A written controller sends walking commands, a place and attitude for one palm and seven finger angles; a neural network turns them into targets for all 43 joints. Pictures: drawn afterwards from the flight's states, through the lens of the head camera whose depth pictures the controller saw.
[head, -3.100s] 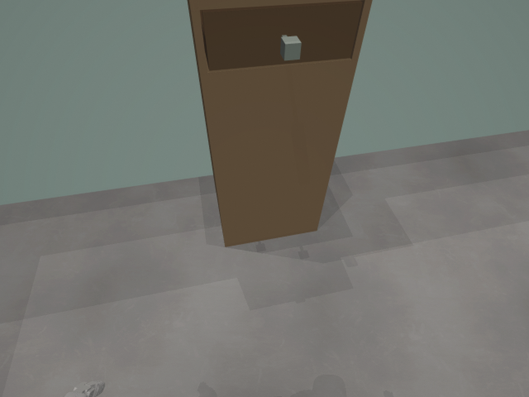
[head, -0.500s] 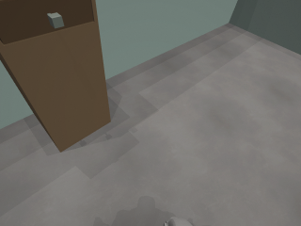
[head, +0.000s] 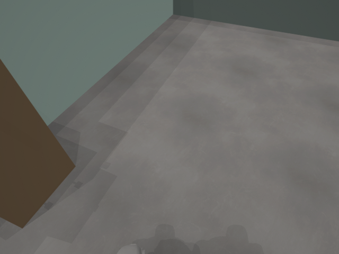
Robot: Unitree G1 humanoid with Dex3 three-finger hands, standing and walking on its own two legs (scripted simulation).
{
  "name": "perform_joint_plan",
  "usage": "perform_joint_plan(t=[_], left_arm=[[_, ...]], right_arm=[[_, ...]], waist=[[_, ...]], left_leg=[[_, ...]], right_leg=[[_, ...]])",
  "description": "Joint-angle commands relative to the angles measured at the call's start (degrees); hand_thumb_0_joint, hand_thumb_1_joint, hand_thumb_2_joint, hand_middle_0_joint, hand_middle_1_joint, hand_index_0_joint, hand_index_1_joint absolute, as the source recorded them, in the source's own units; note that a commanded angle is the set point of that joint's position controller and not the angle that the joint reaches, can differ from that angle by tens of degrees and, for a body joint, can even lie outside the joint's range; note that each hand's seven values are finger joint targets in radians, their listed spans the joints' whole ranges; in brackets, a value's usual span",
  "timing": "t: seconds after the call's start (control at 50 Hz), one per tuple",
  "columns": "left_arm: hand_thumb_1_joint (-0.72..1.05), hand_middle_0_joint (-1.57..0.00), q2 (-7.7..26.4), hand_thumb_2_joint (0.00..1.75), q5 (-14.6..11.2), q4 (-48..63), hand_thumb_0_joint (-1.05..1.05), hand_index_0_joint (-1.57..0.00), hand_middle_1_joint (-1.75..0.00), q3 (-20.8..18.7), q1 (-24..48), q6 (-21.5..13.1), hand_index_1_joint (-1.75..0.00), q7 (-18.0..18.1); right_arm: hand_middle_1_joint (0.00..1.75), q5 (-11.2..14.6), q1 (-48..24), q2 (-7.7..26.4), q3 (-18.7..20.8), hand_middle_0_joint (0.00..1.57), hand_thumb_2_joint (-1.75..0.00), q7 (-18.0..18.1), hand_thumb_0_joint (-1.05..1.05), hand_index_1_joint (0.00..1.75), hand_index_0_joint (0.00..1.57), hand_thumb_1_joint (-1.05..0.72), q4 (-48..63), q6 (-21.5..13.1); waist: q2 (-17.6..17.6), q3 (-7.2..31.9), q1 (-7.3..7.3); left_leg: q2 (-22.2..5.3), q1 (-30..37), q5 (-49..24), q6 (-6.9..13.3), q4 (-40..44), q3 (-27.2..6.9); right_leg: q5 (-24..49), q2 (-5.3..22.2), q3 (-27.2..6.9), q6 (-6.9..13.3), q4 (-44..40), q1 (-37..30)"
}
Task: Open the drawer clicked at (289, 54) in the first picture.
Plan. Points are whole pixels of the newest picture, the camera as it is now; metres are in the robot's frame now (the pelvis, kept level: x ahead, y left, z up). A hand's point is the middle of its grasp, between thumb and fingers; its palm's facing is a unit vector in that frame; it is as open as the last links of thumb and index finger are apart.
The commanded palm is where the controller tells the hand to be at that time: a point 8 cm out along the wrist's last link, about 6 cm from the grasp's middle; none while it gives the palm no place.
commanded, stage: walk to a spot facing it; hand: left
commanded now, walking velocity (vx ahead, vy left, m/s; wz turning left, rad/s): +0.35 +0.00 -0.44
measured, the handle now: out of the picture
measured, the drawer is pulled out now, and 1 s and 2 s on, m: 0.00 0.00 0.00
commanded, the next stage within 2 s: turn to face it in 1.06 s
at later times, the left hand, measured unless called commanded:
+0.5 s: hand (84, 219) +0.25 +0.27 -0.17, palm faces -0.17 -0.97 -0.16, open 7.4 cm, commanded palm none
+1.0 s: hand (162, 142) +0.55 +0.05 -0.18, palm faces -0.55 -0.82 -0.14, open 7.4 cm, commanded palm none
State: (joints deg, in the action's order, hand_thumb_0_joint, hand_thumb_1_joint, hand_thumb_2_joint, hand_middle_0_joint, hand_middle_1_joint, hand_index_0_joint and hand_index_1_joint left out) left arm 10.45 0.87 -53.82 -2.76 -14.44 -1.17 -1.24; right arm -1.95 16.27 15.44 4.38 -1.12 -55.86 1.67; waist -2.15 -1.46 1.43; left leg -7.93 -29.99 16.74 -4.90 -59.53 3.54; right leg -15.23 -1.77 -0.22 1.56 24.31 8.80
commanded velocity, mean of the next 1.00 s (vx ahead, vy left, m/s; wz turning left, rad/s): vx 0.31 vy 0.00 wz -0.56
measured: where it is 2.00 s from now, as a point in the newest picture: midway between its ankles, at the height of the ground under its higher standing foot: (185, 208)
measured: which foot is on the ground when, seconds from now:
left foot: up 0.00-0.22, down 0.24-0.92, up 0.94-1.00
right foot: down 0.00-0.24, up 0.26-0.90, down 0.92-1.00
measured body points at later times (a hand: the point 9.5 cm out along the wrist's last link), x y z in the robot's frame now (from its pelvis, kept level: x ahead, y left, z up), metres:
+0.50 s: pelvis +0.17 +0.09 +0.00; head +0.18 +0.12 +0.45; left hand +0.26 +0.33 -0.16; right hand +0.15 -0.16 -0.12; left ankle +0.19 +0.14 -0.74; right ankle +0.15 -0.07 -0.63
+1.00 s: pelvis +0.34 -0.01 -0.03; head +0.38 -0.03 +0.42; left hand +0.58 +0.10 -0.17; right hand +0.14 -0.14 -0.17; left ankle +0.28 +0.16 -0.64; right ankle +0.36 -0.10 -0.74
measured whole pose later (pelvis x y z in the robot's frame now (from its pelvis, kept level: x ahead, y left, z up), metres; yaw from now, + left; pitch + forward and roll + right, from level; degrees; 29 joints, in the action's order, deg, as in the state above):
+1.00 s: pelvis +0.34 -0.01 -0.03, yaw -33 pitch -1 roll -1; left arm 10.3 0.5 -52.7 -3.8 -5.0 -2.8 -1.7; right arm -0.7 25.7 7.0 2.7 0.6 -61.8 -0.5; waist 0.7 -7.0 2.3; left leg -9.7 -16.5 26.0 -3.6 -74.6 8.7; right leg -14.4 -2.8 8.8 7.0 38.3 22.5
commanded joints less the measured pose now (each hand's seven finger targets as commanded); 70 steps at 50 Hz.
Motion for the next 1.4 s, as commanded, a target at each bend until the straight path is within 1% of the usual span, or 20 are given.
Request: perform_joint_plan(t=[0.0, 0.14, 0.2, 0.22, 0.24, 0.3, 0.38, 0.72, 0.8, 0.86, 0.88, 0.9, 0.92, 0.94, 0.98, 1.04, 1.14, 1.3, 1.34, 1.38], left_arm=[[0.90, -0.20, 11.92, 0.90, 0.33, 1.45, 0.00, -0.20, -0.30, -2.78, -4.86, -1.91, -0.30, 1.00], [0.90, -0.20, 12.33, 0.90, 0.82, -0.09, 0.00, -0.20, -0.30, -3.12, -5.61, -1.81, -0.30, 1.51], [0.90, -0.20, 10.34, 0.90, 0.40, 0.18, 0.00, -0.20, -0.30, -3.46, -2.68, -1.58, -0.30, 1.31], [0.90, -0.20, 6.22, 0.90, -0.43, 0.94, 0.00, -0.20, -0.30, -3.14, -5.12, -1.13, -0.30, 0.54], [0.90, -0.20, 5.30, 0.90, -0.20, 1.92, 0.00, -0.20, -0.30, -2.86, -6.54, -1.28, -0.30, 0.22], [0.90, -0.20, 6.07, 0.90, 1.04, 0.16, 0.00, -0.20, -0.30, -3.39, -1.67, -0.23, -0.30, -1.00], [0.90, -0.20, 2.96, 0.90, 1.10, -2.07, 0.00, -0.20, -0.30, -3.41, -6.90, 1.85, -0.30, -1.20], [0.90, -0.20, -0.09, 0.90, 1.07, 5.24, 0.00, -0.20, -0.30, -1.86, 16.54, 1.86, -0.30, -1.89], [0.90, -0.20, 0.63, 0.90, 1.07, 4.85, 0.00, -0.20, -0.30, -1.95, 13.83, 0.96, -0.30, -1.60], [0.90, -0.20, 5.83, 0.90, 1.32, 0.21, 0.00, -0.20, -0.30, -3.48, -3.38, -0.79, -0.30, -0.94], [0.90, -0.20, 11.66, 0.90, 1.37, -1.38, 0.00, -0.20, -0.30, -4.54, -9.76, -1.37, -0.30, -0.28], [0.90, -0.20, 16.82, 0.90, 0.00, -2.09, 0.00, -0.20, -0.30, -5.43, -14.03, -1.59, -0.30, 0.56], [0.90, -0.20, 16.67, 0.90, -1.14, -1.38, 0.00, -0.20, -0.30, -5.24, -11.73, -1.16, -0.30, 1.21], [0.90, -0.20, 15.70, 0.90, -0.87, -0.08, 0.00, -0.20, -0.30, -4.99, -7.88, -1.30, -0.30, 1.10], [0.90, -0.20, 10.63, 0.90, -0.68, 1.86, 0.00, -0.20, -0.30, -3.84, -0.62, -1.76, -0.30, 1.72], [0.90, -0.20, 9.24, 0.90, 0.35, 1.88, 0.00, -0.20, -0.30, -3.17, 2.03, -2.52, -0.30, 1.66], [0.90, -0.20, 9.14, 0.90, 0.33, 1.54, 0.00, -0.20, -0.30, -3.23, -0.37, -2.48, -0.30, 1.11], [0.90, -0.20, 7.03, 0.90, -0.03, -1.79, 0.00, -0.20, -0.30, -1.33, -3.66, -1.64, -0.30, 2.87], [0.90, -0.20, 3.87, 0.90, -0.42, -2.65, 0.00, -0.20, -0.30, -0.44, -8.45, -1.07, -0.30, 3.06], [0.90, -0.20, 4.31, 0.90, -0.20, -3.08, 0.00, -0.20, -0.30, 0.02, -7.98, 0.06, -0.30, 3.60]], right_arm=[[0.30, 0.20, -6.27, 2.78, 0.48, 0.20, -0.90, -0.16, 0.00, 0.30, 0.20, -0.90, 7.16, -2.71], [0.30, 0.99, -10.84, 1.35, 0.09, 0.20, -0.90, -0.28, 0.00, 0.30, 0.20, -0.90, 9.71, -4.34], [0.30, 0.87, 4.95, 5.31, 1.05, 0.20, -0.90, 1.51, 0.00, 0.30, 0.20, -0.90, 4.63, -5.50], [0.30, -0.16, 13.24, 12.47, 2.61, 0.20, -0.90, 2.20, 0.00, 0.30, 0.20, -0.90, 2.37, -5.89], [0.30, -0.02, 14.82, 14.05, 2.18, 0.20, -0.90, 2.17, 0.00, 0.30, 0.20, -0.90, 2.34, -5.40], [0.30, 0.52, 2.16, 4.30, -0.14, 0.20, -0.90, 2.55, 0.00, 0.30, 0.20, -0.90, 4.06, -5.71], [0.30, 1.17, 1.58, 0.46, -0.72, 0.20, -0.90, 3.08, 0.00, 0.30, 0.20, -0.90, 2.60, -7.02], [0.30, 0.19, 16.94, -0.75, -1.29, 0.20, -0.90, 3.42, 0.00, 0.30, 0.20, -0.90, -5.25, -6.62], [0.30, 0.13, 16.03, 1.11, -0.53, 0.20, -0.90, 3.25, 0.00, 0.30, 0.20, -0.90, -4.85, -6.03], [0.30, 1.00, 11.45, 4.50, 0.23, 0.20, -0.90, 2.50, 0.00, 0.30, 0.20, -0.90, -2.06, -5.76], [0.30, 2.07, 11.75, 1.65, -0.29, 0.20, -0.90, 1.65, 0.00, 0.30, 0.20, -0.90, -0.16, -5.58], [0.30, 2.26, 8.82, -1.95, -0.66, 0.20, -0.90, 2.05, 0.00, 0.30, 0.20, -0.90, 2.76, -6.06], [0.30, 1.52, 4.36, -0.53, -0.15, 0.20, -0.90, 2.60, 0.00, 0.30, 0.20, -0.90, 4.31, -6.41], [0.30, 1.49, 5.20, -1.40, 0.00, 0.20, -0.90, 2.55, 0.00, 0.30, 0.20, -0.90, 4.80, -6.01], [0.30, 0.62, 3.36, -0.64, 0.09, 0.20, -0.90, 2.45, 0.00, 0.30, 0.20, -0.90, 3.56, -4.48], [0.30, 0.30, 5.57, -2.53, -0.31, 0.20, -0.90, 2.16, 0.00, 0.30, 0.20, -0.90, 2.55, -2.65], [0.30, 0.25, -2.76, -1.56, -0.44, 0.20, -0.90, 1.16, 0.00, 0.30, 0.20, -0.90, 5.98, -2.71], [0.30, 0.99, -4.13, -1.61, -2.10, 0.20, -0.90, 1.18, 0.00, 0.30, 0.20, -0.90, 2.65, -4.22], [0.30, 0.31, 1.61, 5.37, -0.94, 0.20, -0.90, 1.38, 0.00, 0.30, 0.20, -0.90, 1.05, -4.58], [0.30, 0.75, -0.24, 6.95, -0.97, 0.20, -0.90, 2.21, 0.00, 0.30, 0.20, -0.90, 1.18, -3.18]], waist=[[9.59, -2.39, -2.71], [11.30, -3.50, -3.03], [3.77, 2.82, 4.30], [-14.37, 9.77, 6.46], [-19.91, 9.93, 5.23], [-6.29, -4.21, 0.59], [-5.72, -1.98, -2.95], [-2.85, -8.40, 2.56], [-5.30, -4.54, 0.25], [-7.12, 7.30, -8.16], [1.90, 13.59, -10.51], [9.68, 18.44, -10.45], [4.45, 12.11, -9.81], [8.36, 11.93, -6.65], [1.33, 4.06, -2.56], [2.81, 0.95, 1.35], [9.95, 0.31, -0.61], [7.26, 4.34, -1.25], [-8.48, 8.91, -0.74], [-15.95, 6.99, -1.05]], left_leg=[[-0.18, -8.72, -3.47, -0.25, 3.54, -0.32], [2.77, 3.02, -0.90, 1.57, 19.64, 0.09], [3.25, 30.06, -2.64, 2.73, 32.94, -0.51], [-12.70, 41.81, 6.86, 6.45, 38.07, -19.32], [-21.94, 40.12, 17.28, 10.11, 47.20, -33.47], [-15.92, 18.81, 20.09, 7.56, 51.87, -20.11], [-10.36, 18.22, 0.50, 4.37, 49.70, -2.27], [-13.12, 36.58, -30.24, 9.94, 46.32, 11.50], [-13.28, 38.15, -54.69, 9.56, 36.30, 16.85], [-11.99, 30.64, -58.66, 6.08, 9.89, 18.96], [-8.23, 10.24, -25.38, 3.85, -7.65, 17.18], [1.81, -7.57, 18.04, 0.39, -26.80, 10.90], [0.20, -11.32, 13.78, 1.62, -26.39, 1.48], [-1.57, -10.93, 9.47, 1.16, -27.16, -1.20], [-4.52, -6.19, 3.86, 1.01, -20.18, -2.50], [-3.80, -0.44, 1.96, -0.03, -11.21, -1.03], [-1.38, -2.30, -3.75, -0.63, 1.55, -0.75], [4.50, 17.43, -13.23, 2.23, 31.84, 0.20], [-8.56, 32.10, -39.51, 8.63, 32.73, -13.73], [-14.07, 25.00, -31.14, 14.28, 42.06, -23.80]], right_leg=[[0.23, 13.61, -15.54, 8.34, -12.98, -3.19], [3.93, 13.92, -17.65, 7.93, -9.52, 0.50], [9.16, 6.70, -13.09, 4.00, 8.87, 10.27], [-7.23, -1.31, -5.15, 0.87, 28.03, 20.99], [-18.01, -2.45, -2.14, -0.32, 41.85, 28.28], [-3.71, 5.94, -2.47, -0.42, 50.02, 28.16], [5.04, 6.53, -1.26, -2.11, 48.74, 25.66], [5.96, 6.57, 7.89, -1.38, 24.16, 35.97], [0.53, 1.31, 12.04, 2.21, 16.83, 25.30], [3.67, -1.78, 13.08, 5.24, 6.41, -1.87], [10.05, 10.06, -2.70, 10.00, 5.31, -22.68], [30.63, 25.47, -30.46, 17.90, 2.41, -31.90], [45.15, 24.74, -24.18, 17.35, 0.67, -24.68], [36.22, 24.12, -24.63, 16.31, -0.98, -20.94], [23.44, 19.52, -16.78, 12.67, -5.67, -3.54], [22.61, 14.14, -9.30, 10.24, -7.62, 9.89], [16.58, 10.62, -10.22, 9.37, -7.60, 8.93], [25.38, 10.40, -4.88, 3.84, 2.10, -0.01], [1.30, 4.34, 1.52, -1.23, 16.14, 11.04], [-21.45, 3.24, 0.49, -3.77, 31.00, 13.75]])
